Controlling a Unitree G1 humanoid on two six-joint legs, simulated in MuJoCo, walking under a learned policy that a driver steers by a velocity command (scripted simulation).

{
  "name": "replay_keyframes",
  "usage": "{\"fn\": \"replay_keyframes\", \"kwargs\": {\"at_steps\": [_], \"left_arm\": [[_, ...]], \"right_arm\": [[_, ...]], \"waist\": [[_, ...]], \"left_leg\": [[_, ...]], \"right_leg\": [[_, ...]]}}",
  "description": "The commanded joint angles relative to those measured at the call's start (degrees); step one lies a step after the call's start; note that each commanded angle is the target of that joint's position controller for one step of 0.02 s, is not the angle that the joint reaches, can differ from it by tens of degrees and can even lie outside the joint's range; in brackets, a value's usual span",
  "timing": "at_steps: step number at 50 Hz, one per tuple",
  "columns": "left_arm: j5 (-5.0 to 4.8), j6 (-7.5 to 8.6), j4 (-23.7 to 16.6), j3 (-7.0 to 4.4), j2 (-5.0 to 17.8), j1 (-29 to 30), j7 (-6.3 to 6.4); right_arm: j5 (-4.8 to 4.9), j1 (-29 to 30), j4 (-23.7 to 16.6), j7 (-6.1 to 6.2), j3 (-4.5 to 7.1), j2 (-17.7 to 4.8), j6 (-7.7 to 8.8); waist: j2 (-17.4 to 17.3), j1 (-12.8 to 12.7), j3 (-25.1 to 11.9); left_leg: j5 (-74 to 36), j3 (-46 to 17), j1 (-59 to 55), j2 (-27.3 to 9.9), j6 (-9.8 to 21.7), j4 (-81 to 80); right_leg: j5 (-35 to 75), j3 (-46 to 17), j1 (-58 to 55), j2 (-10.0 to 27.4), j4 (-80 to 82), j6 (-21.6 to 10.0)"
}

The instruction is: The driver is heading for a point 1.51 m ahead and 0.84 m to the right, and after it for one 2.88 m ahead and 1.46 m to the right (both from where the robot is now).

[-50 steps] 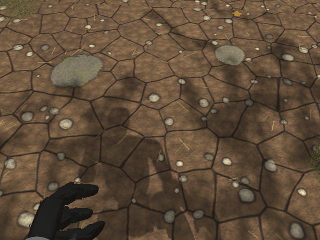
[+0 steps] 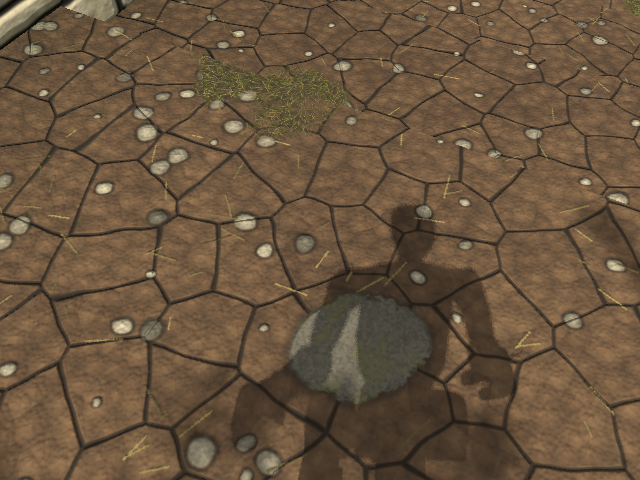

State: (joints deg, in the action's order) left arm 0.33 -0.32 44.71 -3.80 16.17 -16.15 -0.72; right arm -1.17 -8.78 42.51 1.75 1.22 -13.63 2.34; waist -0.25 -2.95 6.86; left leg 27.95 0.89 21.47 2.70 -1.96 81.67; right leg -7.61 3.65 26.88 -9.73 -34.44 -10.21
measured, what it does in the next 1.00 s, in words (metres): walks ahead, turning right: left foot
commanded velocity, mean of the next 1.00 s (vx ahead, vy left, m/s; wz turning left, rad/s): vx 0.04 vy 0.00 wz -0.92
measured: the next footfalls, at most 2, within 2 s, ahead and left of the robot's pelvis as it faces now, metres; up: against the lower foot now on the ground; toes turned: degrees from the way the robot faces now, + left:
left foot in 0.50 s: +0.23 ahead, +0.13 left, +0.00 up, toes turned -39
right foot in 1.02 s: +0.06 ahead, +0.00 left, +0.00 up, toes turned -59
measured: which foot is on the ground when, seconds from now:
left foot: up 0.00-0.48, down 0.50-1.00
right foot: down 0.00-0.50, up 0.52-1.00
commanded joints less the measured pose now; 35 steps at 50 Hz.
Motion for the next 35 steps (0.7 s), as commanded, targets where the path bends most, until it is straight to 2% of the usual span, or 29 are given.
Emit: {"fn": "replay_keyframes", "kwargs": {"at_steps": [1, 2, 3, 5, 7, 9, 12, 16, 20, 22, 23, 24, 25, 26, 27, 28, 29, 30, 32, 35], "left_arm": [[-0.47, -0.67, -5.3, -1.96, 6.7, -1.4, 1.27], [-0.46, -0.64, -4.8, -1.98, 6.8, -1.8, 1.11], [-0.4, -0.48, -4.5, -2.31, 7.9, -2.7, 0.98], [0.01, -0.3, -4.4, -3.11, 10.2, -3.1, 0.76], [-0.11, -0.81, -4.9, -3.59, 11.0, -2.7, 0.98], [-0.44, -1.75, -5.6, -3.95, 11.3, -2.2, 1.24], [-0.32, -2.72, -6.3, -4.41, 11.6, -2.3, 1.21], [0.33, -2.78, -6.7, -4.79, 12.1, -2.4, 0.91], [0.82, -2.75, -7.5, -4.86, 12.9, -0.1, 0.31], [0.76, -2.68, -8.2, -4.67, 12.9, 2.5, 0.02], [0.5, -2.52, -8.4, -4.46, 12.6, 3.7, -0.02], [0.04, -2.16, -8.0, -3.99, 11.1, 2.4, 0.05], [-0.34, -1.83, -7.7, -3.1, 7.7, -2.4, 0.45], [0.06, -1.73, -8.4, -3.38, 8.6, -2.9, 0.79], [1.87, -1.71, -8.7, -4.37, 14.6, 1.3, 0.58], [2.05, -2.07, -8.3, -4.56, 14.5, 1.1, 0.02], [1.86, -2.75, -7.3, -4.22, 13.2, -0.4, -0.65], [1.32, -3.37, -6.5, -3.95, 12.4, -2.1, -1.37], [0.42, -4.0, -6.8, -3.46, 12.0, -1.2, -2.12], [0.17, -4.26, -8.0, -2.58, 10.4, 3.1, -2.54]], "right_arm": [[-2.11, -4.0, -5.3, 0.44, 1.62, -9.0, -1.21], [-1.98, -3.1, -5.7, 0.44, 1.53, -8.7, -2.37], [-1.79, -2.0, -6.1, 0.5, 1.21, -7.7, -3.4], [-1.35, -1.9, -6.3, 0.64, 0.48, -5.8, -4.29], [-0.85, -0.3, -7.1, 0.54, 0.44, -5.9, -4.71], [-0.53, 2.3, -7.8, 0.49, 0.71, -6.7, -5.1], [-0.38, 5.3, -8.1, 0.43, 1.03, -7.6, -4.84], [0.06, 6.9, -7.8, 0.53, 1.16, -8.5, -3.42], [0.82, 5.6, -7.2, 0.67, 1.33, -9.9, -2.19], [1.16, 2.6, -6.4, 1.12, 1.62, -10.7, -1.88], [1.08, 1.1, -6.0, 1.56, 1.84, -11.4, -1.64], [0.97, 1.0, -5.9, 2.18, 2.17, -12.6, -1.42], [0.63, 1.6, -7.4, 2.64, 2.81, -16.3, -1.79], [-0.13, 5.4, -9.6, 2.2, 2.93, -19.7, -2.31], [-0.62, 3.6, -7.9, 1.77, 2.68, -16.2, -2.74], [-0.2, 4.7, -7.9, 1.4, 1.91, -13.0, -2.97], [-0.06, 5.7, -8.3, 1.05, 1.5, -11.6, -3.12], [-0.18, 6.2, -9.0, 1.13, 1.23, -11.3, -3.35], [-0.32, 4.1, -9.2, 1.16, 1.03, -10.8, -3.37], [-0.49, -1.0, -8.2, 0.94, 1.73, -11.5, -3.22]], "waist": [[-5.4, 3.5, -11.7], [-5.1, 3.9, -9.6], [-4.6, 3.5, -9.3], [-2.8, 3.2, -11.7], [0.5, 2.3, -13.2], [3.5, 1.2, -12.7], [5.9, -0.7, -10.5], [7.5, -1.7, -9.8], [8.7, -0.8, -9.8], [9.3, 1.1, -9.5], [9.0, 2.5, -9.0], [4.4, 2.5, -9.4], [-4.3, 0.4, -12.9], [-9.9, 0.5, -12.0], [-6.8, 1.7, -9.7], [-5.4, 0.7, -8.3], [-4.9, 0.3, -7.5], [-6.2, 0.0, -7.6], [-6.4, 1.0, -7.2], [-7.5, 3.7, -6.6]], "left_leg": [[-0.7, -7.6, 15.5, -2.7, -0.8, -1.5], [-2.1, -7.0, 12.8, -3.4, -1.0, -7.2], [-3.5, -6.3, 10.4, -3.4, -1.3, -11.2], [-6.2, -6.0, 8.8, -3.0, -1.7, -16.1], [-8.4, -6.8, 10.1, -2.6, -1.9, -20.0], [-10.3, -7.8, 11.9, -2.2, -2.1, -23.5], [-11.5, -9.1, 14.0, -1.5, -2.0, -28.4], [-10.4, -10.2, 12.7, 0.1, -0.5, -34.6], [-8.4, -10.4, 4.4, 2.6, 1.4, -42.6], [-9.4, -10.2, -4.0, 3.3, 1.6, -50.8], [-12.3, -10.3, -9.3, 2.6, 1.7, -57.5], [-15.8, -12.3, -16.0, -1.3, 2.4, -65.4], [-8.2, -23.0, -22.0, -14.2, 5.5, -69.2], [-6.8, -35.0, -19.8, -24.8, 11.2, -71.9], [-15.3, -31.2, -14.2, -24.1, 14.4, -70.6], [-20.9, -23.2, -11.9, -20.2, 13.4, -68.3], [-25.0, -16.5, -10.5, -16.4, 12.2, -67.0], [-27.4, -12.7, -10.6, -14.5, 11.6, -66.4], [-33.1, -8.1, -12.2, -13.8, 12.0, -65.3], [-36.2, -5.6, -18.5, -15.0, 12.0, -64.4]], "right_leg": [[15.3, -36.9, -19.0, 21.0, 18.5, -11.6], [16.6, -32.6, -15.0, 18.7, 18.7, -8.8], [19.2, -30.0, -12.6, 16.6, 18.2, -6.5], [24.3, -27.8, -12.9, 13.8, 15.9, -2.6], [19.0, -29.1, -14.7, 12.5, 15.7, 0.7], [6.6, -31.7, -16.0, 11.2, 17.1, 3.0], [-6.3, -36.0, -18.0, 10.4, 18.7, 3.7], [-5.3, -40.1, -20.9, 10.5, 17.0, 2.4], [2.6, -43.5, -18.5, 10.3, 14.4, 1.8], [1.2, -45.0, -14.3, 8.9, 14.3, 3.8], [-3.5, -45.1, -11.1, 7.3, 13.7, 5.7], [-16.8, -41.6, -6.7, 3.6, 10.3, 8.5], [-26.6, -31.9, -2.8, -1.3, -1.4, 11.4], [-28.6, -18.1, 5.3, -6.2, -16.2, 12.6], [-22.4, -15.2, 5.6, 0.1, -23.3, 13.4], [-18.6, -14.1, 4.3, 2.1, -27.5, 13.0], [-15.9, -12.9, 3.8, 2.3, -32.1, 12.9], [-14.4, -11.2, 4.2, 2.6, -36.4, 13.0], [-13.2, -8.7, 6.1, 4.6, -38.6, 13.5], [-12.9, -6.5, 9.6, 7.3, -33.6, 14.7]]}}
Keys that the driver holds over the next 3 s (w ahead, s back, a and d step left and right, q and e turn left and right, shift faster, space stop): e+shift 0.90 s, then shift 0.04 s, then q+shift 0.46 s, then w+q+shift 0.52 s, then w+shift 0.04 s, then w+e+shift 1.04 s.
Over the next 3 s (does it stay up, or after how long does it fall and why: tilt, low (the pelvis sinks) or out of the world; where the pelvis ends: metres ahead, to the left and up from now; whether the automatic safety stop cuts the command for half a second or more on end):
stays up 1.17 -0.39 0.02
